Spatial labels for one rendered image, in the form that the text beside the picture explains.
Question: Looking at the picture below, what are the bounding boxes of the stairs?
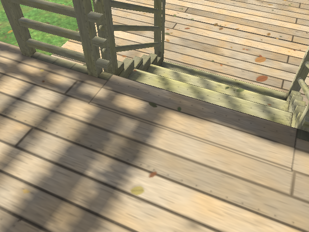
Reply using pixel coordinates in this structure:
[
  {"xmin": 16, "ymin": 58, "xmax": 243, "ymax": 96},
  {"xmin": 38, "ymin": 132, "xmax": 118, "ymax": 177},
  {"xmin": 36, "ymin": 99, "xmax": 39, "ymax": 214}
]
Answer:
[{"xmin": 127, "ymin": 60, "xmax": 293, "ymax": 127}]

